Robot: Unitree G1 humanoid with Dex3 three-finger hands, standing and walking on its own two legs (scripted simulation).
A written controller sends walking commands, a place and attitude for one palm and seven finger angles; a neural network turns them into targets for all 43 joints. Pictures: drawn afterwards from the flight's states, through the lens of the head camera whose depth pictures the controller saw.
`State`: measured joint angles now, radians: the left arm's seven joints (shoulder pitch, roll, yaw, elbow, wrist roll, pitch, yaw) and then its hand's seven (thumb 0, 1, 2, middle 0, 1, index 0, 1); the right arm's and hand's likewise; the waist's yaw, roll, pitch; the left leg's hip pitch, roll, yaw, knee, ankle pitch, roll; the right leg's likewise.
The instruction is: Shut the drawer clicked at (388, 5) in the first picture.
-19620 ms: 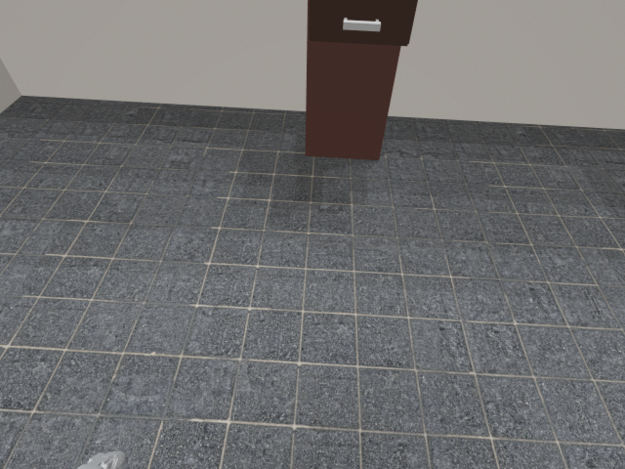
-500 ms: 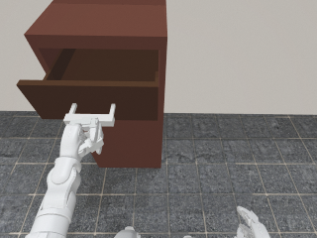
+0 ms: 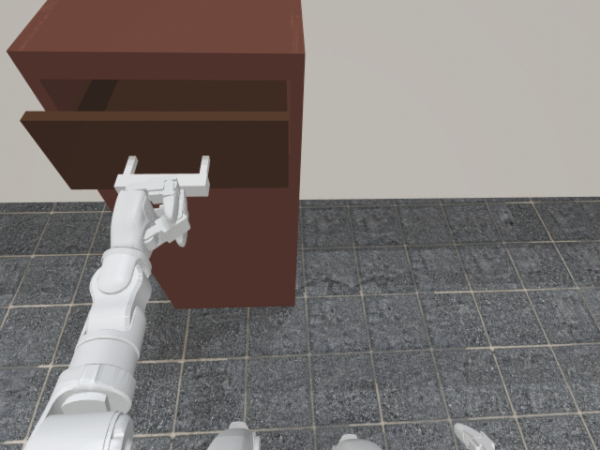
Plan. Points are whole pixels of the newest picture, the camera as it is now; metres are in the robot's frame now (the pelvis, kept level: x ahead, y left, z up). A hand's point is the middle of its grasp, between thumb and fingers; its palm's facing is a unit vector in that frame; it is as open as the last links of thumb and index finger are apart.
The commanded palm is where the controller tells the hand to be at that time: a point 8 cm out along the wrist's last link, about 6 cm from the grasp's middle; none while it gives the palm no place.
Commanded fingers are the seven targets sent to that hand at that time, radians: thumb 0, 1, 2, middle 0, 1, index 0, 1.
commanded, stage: push the drawer shut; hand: left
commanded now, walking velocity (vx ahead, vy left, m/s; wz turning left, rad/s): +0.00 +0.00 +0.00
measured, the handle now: (166, 174) +0.48 +0.19 +0.07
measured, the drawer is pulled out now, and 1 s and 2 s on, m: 0.09 0.00 0.00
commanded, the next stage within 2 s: pull the fist back off the drawer in 1.10 s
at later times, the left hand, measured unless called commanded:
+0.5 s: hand (191, 186) +0.46 +0.15 +0.07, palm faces +0.01 -1.00 -0.02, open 3.2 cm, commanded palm +0.45 +0.21 +0.07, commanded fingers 0.00 0.90 0.90 -1.40 -1.60 -1.40 -1.60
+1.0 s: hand (188, 170) +0.50 +0.16 +0.07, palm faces +0.02 -1.00 -0.03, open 2.8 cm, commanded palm +0.52 +0.20 +0.07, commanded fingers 0.00 0.90 0.90 -1.40 -1.60 -1.40 -1.60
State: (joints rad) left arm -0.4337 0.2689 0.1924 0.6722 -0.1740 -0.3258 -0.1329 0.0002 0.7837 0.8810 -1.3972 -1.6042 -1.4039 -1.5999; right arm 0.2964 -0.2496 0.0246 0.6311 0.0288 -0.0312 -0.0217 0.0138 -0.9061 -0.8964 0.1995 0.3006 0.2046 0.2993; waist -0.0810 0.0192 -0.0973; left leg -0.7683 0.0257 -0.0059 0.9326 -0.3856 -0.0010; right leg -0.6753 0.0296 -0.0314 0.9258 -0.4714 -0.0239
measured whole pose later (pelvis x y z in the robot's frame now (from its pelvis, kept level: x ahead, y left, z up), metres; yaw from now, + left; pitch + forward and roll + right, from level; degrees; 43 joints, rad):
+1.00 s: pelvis -0.02 +0.01 -0.02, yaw +0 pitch +20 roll -3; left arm -0.95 0.44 0.31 1.19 -0.06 -0.39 -0.12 -0.07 0.63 0.94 -1.40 -1.60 -1.40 -1.60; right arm 0.39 -0.26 0.04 0.68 -0.01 0.01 0.00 0.01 -0.91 -0.90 0.20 0.30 0.21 0.30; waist -0.17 0.03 -0.11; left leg -1.02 0.03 -0.04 1.05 -0.39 0.00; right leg -0.90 0.04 -0.07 1.02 -0.47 -0.02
